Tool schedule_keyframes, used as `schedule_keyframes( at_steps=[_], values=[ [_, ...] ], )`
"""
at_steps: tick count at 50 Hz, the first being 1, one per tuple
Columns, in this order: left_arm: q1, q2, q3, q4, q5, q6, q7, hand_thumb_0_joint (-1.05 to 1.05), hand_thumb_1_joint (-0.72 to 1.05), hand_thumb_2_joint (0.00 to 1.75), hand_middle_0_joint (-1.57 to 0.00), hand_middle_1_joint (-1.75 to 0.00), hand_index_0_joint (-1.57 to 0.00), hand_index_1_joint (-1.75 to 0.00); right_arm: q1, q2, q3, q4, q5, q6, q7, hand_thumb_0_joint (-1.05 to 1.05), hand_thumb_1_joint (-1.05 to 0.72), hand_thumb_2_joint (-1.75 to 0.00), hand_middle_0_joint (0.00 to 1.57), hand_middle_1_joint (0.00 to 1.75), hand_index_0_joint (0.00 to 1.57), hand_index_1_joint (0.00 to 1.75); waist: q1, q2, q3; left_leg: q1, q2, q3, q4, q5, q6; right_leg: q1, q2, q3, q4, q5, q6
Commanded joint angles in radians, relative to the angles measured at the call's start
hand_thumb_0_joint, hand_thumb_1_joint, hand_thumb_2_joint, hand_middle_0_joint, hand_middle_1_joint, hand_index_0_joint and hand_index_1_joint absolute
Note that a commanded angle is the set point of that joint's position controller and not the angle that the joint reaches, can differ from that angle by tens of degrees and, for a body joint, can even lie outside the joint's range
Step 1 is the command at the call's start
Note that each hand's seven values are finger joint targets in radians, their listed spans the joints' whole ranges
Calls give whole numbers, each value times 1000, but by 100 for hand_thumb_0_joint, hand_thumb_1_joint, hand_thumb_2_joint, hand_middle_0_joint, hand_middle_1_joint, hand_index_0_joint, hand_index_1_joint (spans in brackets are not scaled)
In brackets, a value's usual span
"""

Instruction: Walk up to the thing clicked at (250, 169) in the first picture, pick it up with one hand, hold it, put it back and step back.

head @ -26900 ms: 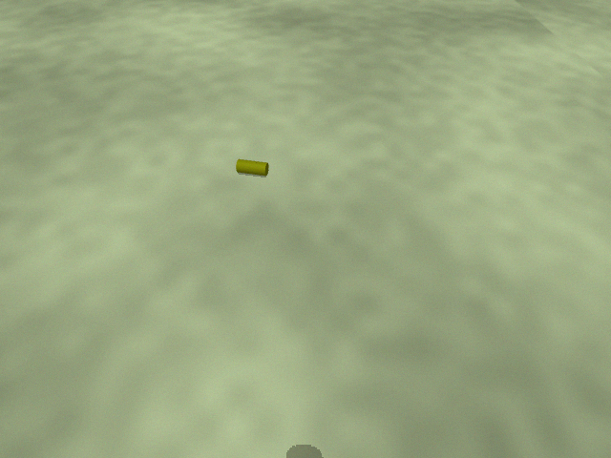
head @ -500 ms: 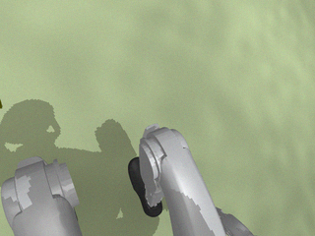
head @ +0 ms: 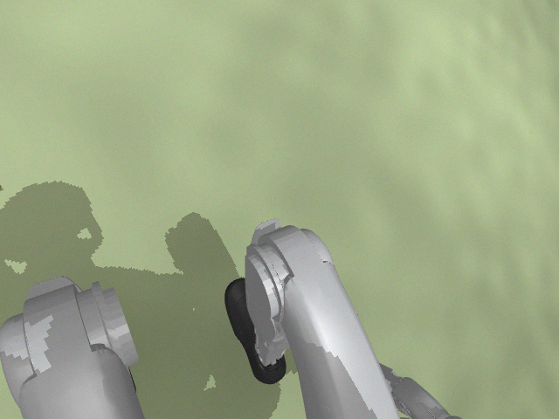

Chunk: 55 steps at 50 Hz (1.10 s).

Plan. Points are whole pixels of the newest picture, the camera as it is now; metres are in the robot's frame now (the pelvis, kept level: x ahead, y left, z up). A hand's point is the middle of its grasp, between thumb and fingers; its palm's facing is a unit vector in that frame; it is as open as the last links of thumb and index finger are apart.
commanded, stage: close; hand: left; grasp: from above
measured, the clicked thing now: out of the picture +0.46 +0.34 -0.27
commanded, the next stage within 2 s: settle in 0.54 s
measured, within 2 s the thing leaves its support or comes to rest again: leaves its support in 0.98 s
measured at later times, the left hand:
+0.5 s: hand out of the picture +0.44 +0.34 -0.24, palm faces -0.43 -0.15 -0.89, open 9.9 cm
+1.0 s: hand out of the picture +0.44 +0.35 -0.23, palm faces -0.41 -0.14 -0.90, open 9.6 cm
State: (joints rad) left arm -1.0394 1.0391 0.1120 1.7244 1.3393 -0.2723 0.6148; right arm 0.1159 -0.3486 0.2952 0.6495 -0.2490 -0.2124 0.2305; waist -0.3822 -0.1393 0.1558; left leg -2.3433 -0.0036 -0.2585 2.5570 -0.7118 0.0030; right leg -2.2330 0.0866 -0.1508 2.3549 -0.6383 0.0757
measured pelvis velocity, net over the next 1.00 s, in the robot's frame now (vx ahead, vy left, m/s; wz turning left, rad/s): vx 0.00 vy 0.00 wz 0.01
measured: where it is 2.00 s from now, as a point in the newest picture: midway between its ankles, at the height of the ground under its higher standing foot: (197, 384)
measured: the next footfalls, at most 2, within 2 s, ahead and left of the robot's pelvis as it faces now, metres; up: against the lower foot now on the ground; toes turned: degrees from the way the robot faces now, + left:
none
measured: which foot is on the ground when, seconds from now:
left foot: down 0.00-1.00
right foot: down 0.00-1.00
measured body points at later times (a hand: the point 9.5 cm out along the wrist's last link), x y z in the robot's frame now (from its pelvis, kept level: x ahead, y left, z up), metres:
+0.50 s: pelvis +0.00 +0.00 +0.00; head +0.27 +0.14 +0.33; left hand +0.46 +0.34 -0.19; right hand +0.06 -0.25 -0.05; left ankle +0.06 +0.12 -0.27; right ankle +0.13 -0.13 -0.27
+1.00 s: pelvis +0.00 +0.00 +0.01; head +0.27 +0.13 +0.34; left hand +0.46 +0.35 -0.18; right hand +0.07 -0.26 -0.05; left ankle +0.06 +0.12 -0.27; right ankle +0.13 -0.13 -0.27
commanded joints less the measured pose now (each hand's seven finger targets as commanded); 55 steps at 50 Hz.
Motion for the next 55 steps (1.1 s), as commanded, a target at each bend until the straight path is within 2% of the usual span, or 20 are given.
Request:
schedule_keyframes(
  at_steps=[1, 7, 9, 11, 13, 15, 30, 32, 35, 38, 41, 43, 47, 48, 49, 50, 52, 53, 54, 55],
  values=[
    [-242, 211, 7, -102, -30, 18, 36, 0, 19, 68, -58, -76, -60, -73, 180, -333, -106, 15, 12, -6, -5, 0, -89, -90, 20, 30, 20, 30, -51, 533, -591, 489, 36, 85, -291, 200, -2, 295, 12, -133, -163, 217, -93],
    [-212, 245, 28, -85, -36, 20, 26, 0, 28, 67, -66, -73, -68, -71, 178, -331, -98, 10, 13, -4, -7, 0, -89, -90, 20, 30, 20, 30, -35, 527, -591, 484, 36, 87, -299, 199, 0, 318, 14, -129, -177, 211, -93],
    [-225, 216, 4, -101, -32, 18, 14, 0, 31, 68, -68, -74, -70, -71, 182, -335, -107, 3, 13, -4, -5, 0, -90, -90, 20, 30, 20, 30, -50, 530, -583, 491, 36, 92, -298, 191, 0, 311, 14, -125, -173, 210, -94],
    [-222, 235, 19, -106, -35, 18, 13, 0, 34, 67, -70, -73, -72, -71, 177, -334, -105, 3, 15, -1, -7, 0, -89, -90, 20, 30, 20, 30, -37, 542, -602, 506, 37, 85, -306, 198, -5, 309, 14, -128, -172, 207, -97],
    [-224, 223, 2, -107, -36, 19, 3, 0, 36, 67, -73, -71, -75, -69, 176, -337, -106, 0, 17, -5, -5, 0, -89, -90, 20, 30, 20, 30, -48, 539, -584, 510, 38, 86, -302, 194, -3, 302, 12, -126, -173, 204, -94],
    [-240, 247, 17, -130, -33, 14, 9, 0, 39, 67, -75, -69, -77, -68, 178, -334, -101, 4, 12, 3, -8, 0, -89, -90, 20, 30, 20, 30, -42, 545, -617, 502, 37, 90, -299, 199, -1, 328, 17, -124, -182, 211, -95],
    [-214, 244, 20, -96, -38, 3, 11, 0, 61, 68, -92, -67, -94, -65, 179, -332, -89, -8, 7, 17, -20, 0, -89, -90, 20, 30, 20, 30, -37, 521, -605, 491, 36, 81, -305, 190, -2, 324, 15, -133, -178, 204, -95],
    [-213, 226, -2, -83, -35, 7, 7, 0, 62, 67, -94, -64, -95, -63, 178, -320, -86, -3, 10, 18, -18, 0, -90, -90, 20, 30, 20, 30, -47, 510, -600, 476, 35, 98, -285, 205, 4, 343, 19, -121, -186, 223, -92],
    [-228, 238, 5, -107, -36, 8, 3, 0, 52, 67, -92, -64, -94, -62, 187, -334, -91, -4, 11, 13, -21, 0, -91, -90, 20, 30, 20, 30, -49, 523, -590, 487, 34, 93, -288, 217, 0, 320, 13, -126, -181, 224, -95],
    [-233, 233, -2, -126, -38, 20, -9, 0, 51, 63, -93, -59, -94, -58, 187, -330, -105, -5, 12, 18, -21, 0, -91, -90, 20, 30, 20, 30, -38, 559, -613, 514, 37, 91, -305, 201, -5, 317, 15, -123, -180, 213, -98],
    [-239, 267, 42, -195, -46, 25, -10, 0, 52, 62, -93, -58, -94, -57, 193, -333, -113, -3, 14, 23, -24, 0, -91, -90, 20, 30, 20, 30, -13, 586, -675, 537, 33, 96, -303, 229, -8, 330, 9, -124, -177, 229, -102],
    [-249, 235, 25, -220, -46, 25, -21, 0, 55, 62, -96, -58, -97, -57, 186, -334, -122, -3, 15, 21, -20, 0, -91, -90, 20, 30, 20, 30, -20, 616, -669, 559, 34, 94, -304, 252, -15, 306, 6, -126, -169, 241, -108],
    [-219, 298, 113, -346, -50, 33, -27, 0, 61, 64, -101, -55, -101, -55, 212, -333, -154, 8, 25, 33, -21, 0, -91, -90, 20, 30, 20, 30, 32, 664, -762, 604, 28, 107, -306, 316, -21, 326, 1, -115, -165, 271, -118],
    [-213, 238, 78, -366, -53, 35, -41, 0, 63, 64, -104, -53, -104, -54, 203, -317, -160, -1, 26, 32, -16, 0, -91, -90, 20, 30, 20, 30, 22, 668, -762, 596, 26, 120, -299, 306, -16, 330, 3, -106, -176, 270, -117],
    [-215, 229, 81, -382, -60, 38, -49, 0, 65, 63, -104, -53, -105, -53, 211, -314, -166, 7, 27, 31, -12, 0, -91, -90, 20, 30, 20, 30, 17, 653, -764, 590, 27, 123, -301, 295, -14, 336, 4, -105, -182, 267, -115],
    [-226, 233, 88, -432, -59, 42, -55, 0, 65, 62, -104, -54, -105, -53, 212, -313, -177, 4, 32, 33, -13, 0, -91, -90, 20, 30, 20, 30, 27, 657, -781, 583, 23, 133, -300, 291, -10, 346, 2, -97, -195, 269, -115],
    [-225, 147, 32, -482, -90, 53, -84, 0, 66, 60, -105, -51, -105, -50, 210, -292, -189, 14, 47, 34, -10, 0, -91, -90, 20, 30, 20, 30, 45, 673, -810, 600, 19, 138, -317, 278, -11, 321, -2, -90, -200, 253, -121],
    [-224, 202, 81, -521, -89, 57, -88, 0, 69, 61, -107, -52, -107, -51, 219, -303, -208, 9, 49, 35, -9, 0, -91, -90, 20, 30, 20, 30, 53, 691, -849, 631, 23, 137, -324, 305, -13, 339, -4, -88, -199, 273, -117],
    [-210, 145, 47, -523, -98, 67, -104, 0, 71, 61, -108, -51, -109, -50, 227, -298, -218, 14, 56, 37, -9, 0, -90, -90, 20, 30, 20, 30, 55, 689, -838, 626, 18, 138, -329, 305, -15, 314, -8, -87, -202, 269, -120],
    [-204, 171, 64, -532, -102, 73, -116, 0, 72, 60, -109, -50, -110, -49, 226, -296, -225, 12, 63, 41, -8, 0, -90, -90, 20, 30, 20, 30, 70, 666, -857, 626, 20, 138, -334, 306, -11, 311, -7, -84, -202, 265, -119]
  ],
)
